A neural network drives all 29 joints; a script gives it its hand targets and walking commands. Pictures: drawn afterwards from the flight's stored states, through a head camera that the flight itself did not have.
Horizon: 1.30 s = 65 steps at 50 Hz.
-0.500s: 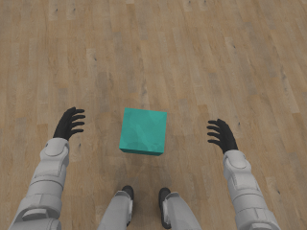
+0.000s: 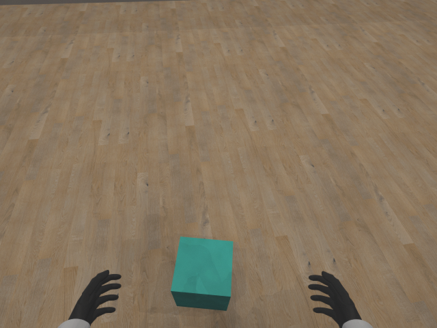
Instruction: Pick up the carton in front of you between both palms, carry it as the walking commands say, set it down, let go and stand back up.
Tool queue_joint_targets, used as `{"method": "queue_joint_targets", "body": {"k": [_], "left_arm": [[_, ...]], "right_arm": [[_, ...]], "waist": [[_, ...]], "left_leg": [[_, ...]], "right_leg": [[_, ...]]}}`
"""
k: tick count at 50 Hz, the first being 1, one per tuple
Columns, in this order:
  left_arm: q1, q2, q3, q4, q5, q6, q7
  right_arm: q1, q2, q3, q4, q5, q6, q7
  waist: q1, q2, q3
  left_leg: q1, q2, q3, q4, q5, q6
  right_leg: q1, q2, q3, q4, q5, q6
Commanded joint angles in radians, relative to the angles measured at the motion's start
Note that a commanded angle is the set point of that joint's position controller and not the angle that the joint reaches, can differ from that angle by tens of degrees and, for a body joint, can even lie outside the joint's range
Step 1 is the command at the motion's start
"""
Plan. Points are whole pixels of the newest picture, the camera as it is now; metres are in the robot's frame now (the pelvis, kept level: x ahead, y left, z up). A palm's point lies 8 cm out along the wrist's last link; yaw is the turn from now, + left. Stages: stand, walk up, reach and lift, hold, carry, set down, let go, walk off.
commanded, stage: let go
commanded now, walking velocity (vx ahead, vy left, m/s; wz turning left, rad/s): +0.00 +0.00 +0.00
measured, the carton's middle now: (204, 274) +0.40 +0.03 -0.65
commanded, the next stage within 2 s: stand in 0.34 s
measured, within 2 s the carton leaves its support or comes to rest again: neither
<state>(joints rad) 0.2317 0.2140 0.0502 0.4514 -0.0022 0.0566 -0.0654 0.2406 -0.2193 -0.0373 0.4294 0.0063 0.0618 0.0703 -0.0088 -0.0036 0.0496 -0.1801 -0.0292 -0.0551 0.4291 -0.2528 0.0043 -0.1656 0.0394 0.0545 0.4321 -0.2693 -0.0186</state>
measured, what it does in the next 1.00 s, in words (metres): stands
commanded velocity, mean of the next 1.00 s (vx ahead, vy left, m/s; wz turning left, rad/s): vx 0.00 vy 0.00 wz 0.00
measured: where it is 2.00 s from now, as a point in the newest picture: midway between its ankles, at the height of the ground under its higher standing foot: outside the picture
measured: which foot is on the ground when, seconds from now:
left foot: down 0.00-1.00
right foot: down 0.00-1.00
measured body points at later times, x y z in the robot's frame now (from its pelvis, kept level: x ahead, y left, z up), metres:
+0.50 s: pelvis +0.01 +0.00 -0.01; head +0.01 +0.00 +0.44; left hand +0.13 +0.27 -0.10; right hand +0.15 -0.25 -0.11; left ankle -0.02 +0.12 -0.74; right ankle -0.03 -0.11 -0.74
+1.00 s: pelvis +0.04 -0.01 -0.02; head +0.04 -0.02 +0.43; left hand +0.09 +0.26 -0.13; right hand +0.15 -0.26 -0.15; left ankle -0.02 +0.12 -0.74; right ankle -0.03 -0.11 -0.74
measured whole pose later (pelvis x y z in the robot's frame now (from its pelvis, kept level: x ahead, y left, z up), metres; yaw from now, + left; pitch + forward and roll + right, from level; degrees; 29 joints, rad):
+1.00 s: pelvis +0.04 -0.01 -0.02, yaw +5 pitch +3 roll +0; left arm 0.37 0.25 -0.01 0.71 0.01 -0.01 0.04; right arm 0.32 -0.26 0.01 0.80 -0.02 -0.02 -0.03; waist 0.02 0.01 -0.08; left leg -0.28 -0.05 -0.12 0.62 -0.40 -0.01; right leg -0.22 0.01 -0.06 0.60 -0.43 -0.03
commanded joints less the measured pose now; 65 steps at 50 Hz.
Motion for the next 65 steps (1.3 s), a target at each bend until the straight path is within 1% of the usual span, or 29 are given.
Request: {"method": "queue_joint_targets", "body": {"k": [1, 5, 13, 14, 15, 17, 18, 19, 20, 21, 22, 24, 25, 26, 28, 32, 37, 42, 51, 65], "left_arm": [[-0.048, 0.1, 0.025, -0.109, -0.001, 0.023, -0.007], [-0.06, 0.098, 0.023, -0.119, 0.002, 0.056, -0.013], [-0.05, 0.092, 0.027, -0.13, 0.02, 0.077, -0.007], [0.0, 0.097, 0.034, -0.085, 0.009, 0.047, 0.012], [-0.013, 0.091, 0.019, -0.09, 0.002, 0.042, 0.02], [-0.031, 0.096, 0.012, -0.105, -0.002, 0.039, 0.025], [0.015, 0.146, 0.02, 0.044, 0.076, -0.024, 0.069], [0.049, 0.169, 0.022, 0.035, 0.076, -0.047, 0.087], [0.035, 0.161, 0.016, 0.056, 0.069, -0.068, 0.089], [0.034, 0.153, 0.01, 0.068, 0.061, -0.089, 0.088], [0.033, 0.147, 0.007, 0.08, 0.053, -0.104, 0.086], [0.021, 0.144, 0.0, 0.098, 0.041, -0.129, 0.081], [0.022, 0.144, -0.004, 0.106, 0.038, -0.135, 0.081], [0.029, 0.146, -0.006, 0.114, 0.035, -0.137, 0.083], [0.055, 0.154, -0.01, 0.13, 0.03, -0.133, 0.086], [0.106, 0.164, -0.015, 0.151, 0.024, -0.118, 0.093], [0.143, 0.17, -0.018, 0.166, 0.017, -0.104, 0.101], [0.161, 0.168, -0.019, 0.181, 0.014, -0.091, 0.106], [0.185, 0.159, -0.022, 0.212, 0.014, -0.071, 0.112], [0.219, 0.154, -0.027, 0.276, 0.019, -0.053, 0.112]], "right_arm": [[-0.059, -0.08, -0.026, -0.095, -0.011, 0.021, 0.002], [-0.059, -0.082, -0.032, -0.09, -0.024, 0.054, 0.001], [-0.064, -0.081, -0.038, -0.102, -0.028, 0.073, 0.002], [-0.1, -0.092, -0.037, -0.175, -0.051, 0.125, -0.024], [-0.081, -0.087, -0.026, -0.162, -0.041, 0.141, -0.035], [-0.073, -0.084, -0.016, -0.157, -0.035, 0.152, -0.047], [0.046, -0.169, -0.039, 0.055, -0.033, 0.005, -0.076], [0.043, -0.189, -0.037, 0.069, -0.056, -0.048, -0.09], [0.01, -0.155, -0.029, 0.082, -0.061, -0.082, -0.09], [0.001, -0.139, -0.022, 0.098, -0.057, -0.108, -0.087], [-0.005, -0.125, -0.018, 0.117, -0.049, -0.126, -0.082], [-0.006, -0.125, -0.015, 0.149, -0.043, -0.152, -0.072], [0.002, -0.132, -0.014, 0.167, -0.041, -0.158, -0.072], [0.015, -0.14, -0.013, 0.184, -0.039, -0.16, -0.073], [0.043, -0.152, -0.01, 0.217, -0.038, -0.157, -0.079], [0.081, -0.154, 0.0, 0.26, -0.034, -0.142, -0.086], [0.102, -0.15, 0.009, 0.29, -0.029, -0.127, -0.094], [0.11, -0.144, 0.014, 0.31, -0.025, -0.112, -0.101], [0.113, -0.141, 0.02, 0.333, -0.023, -0.088, -0.111], [0.116, -0.139, 0.027, 0.39, -0.023, -0.067, -0.115]], "waist": [[0.003, -0.015, 0.001], [-0.005, -0.029, 0.027], [0.004, 0.003, 0.017], [0.033, -0.031, -0.038], [0.018, -0.002, -0.029], [0.012, 0.005, -0.023], [0.002, 0.101, 0.034], [0.026, 0.105, 0.088], [0.024, 0.067, 0.082], [0.028, 0.045, 0.045], [0.03, 0.026, -0.009], [0.021, 0.017, -0.13], [0.019, 0.018, -0.158], [0.018, 0.013, -0.173], [0.019, -0.003, -0.175], [0.021, -0.022, -0.155], [0.022, -0.021, -0.135], [0.023, -0.008, -0.124], [0.025, 0.002, -0.096], [0.027, 0.005, -0.045]], "left_leg": [[0.092, -0.012, 0.039, -0.049, 0.106, -0.017], [0.124, -0.013, 0.038, -0.043, 0.11, -0.017], [0.138, -0.009, 0.037, -0.039, 0.17, -0.019], [0.168, -0.009, 0.027, -0.019, 0.226, -0.018], [0.167, -0.009, 0.027, -0.012, 0.244, -0.019], [0.169, -0.008, 0.025, -0.012, 0.245, -0.019], [-0.105, 0.099, -0.071, -0.092, -0.174, -0.037], [-0.173, 0.108, -0.11, -0.126, -0.295, -0.026], [-0.214, 0.107, -0.127, -0.118, -0.277, -0.021], [-0.205, 0.103, -0.131, -0.095, -0.212, -0.016], [-0.168, 0.099, -0.128, -0.061, -0.112, -0.01], [-0.084, 0.105, -0.126, -0.002, 0.106, -0.002], [-0.07, 0.107, -0.128, 0.018, 0.186, 0.001], [-0.064, 0.107, -0.128, 0.033, 0.24, 0.004], [-0.072, 0.102, -0.126, 0.056, 0.293, 0.009], [-0.102, 0.088, -0.117, 0.088, 0.304, 0.014], [-0.118, 0.077, -0.111, 0.121, 0.303, 0.017], [-0.117, 0.07, -0.108, 0.141, 0.307, 0.019], [-0.115, 0.062, -0.113, 0.144, 0.286, 0.02], [-0.114, 0.057, -0.131, 0.12, 0.249, 0.02]], "right_leg": [[-0.012, -0.021, -0.024, -0.088, 0.118, 0.032], [-0.008, -0.023, -0.027, -0.082, 0.119, 0.03], [0.048, -0.014, -0.033, -0.064, 0.171, 0.027], [0.052, 0.006, -0.043, -0.031, 0.185, 0.038], [0.041, 0.002, -0.035, -0.025, 0.192, 0.034], [0.014, 0.004, -0.032, -0.022, 0.183, 0.032], [-0.036, -0.096, -0.022, -0.032, -0.157, 0.047], [-0.054, -0.112, 0.013, -0.03, -0.191, 0.047], [-0.062, -0.121, 0.028, -0.018, -0.176, 0.044], [-0.061, -0.133, 0.043, -0.013, -0.148, 0.039], [-0.058, -0.138, 0.047, -0.003, -0.101, 0.035], [-0.045, -0.143, 0.052, 0.017, 0.01, 0.027], [-0.036, -0.142, 0.047, 0.03, 0.07, 0.027], [-0.029, -0.141, 0.041, 0.042, 0.121, 0.027], [-0.025, -0.141, 0.03, 0.062, 0.194, 0.029], [-0.026, -0.145, 0.016, 0.087, 0.285, 0.022], [-0.025, -0.148, -0.003, 0.108, 0.385, 0.007], [-0.019, -0.147, -0.021, 0.116, 0.424, -0.003], [-0.012, -0.142, -0.041, 0.102, 0.375, -0.014], [-0.01, -0.138, -0.049, 0.061, 0.238, -0.027]]}}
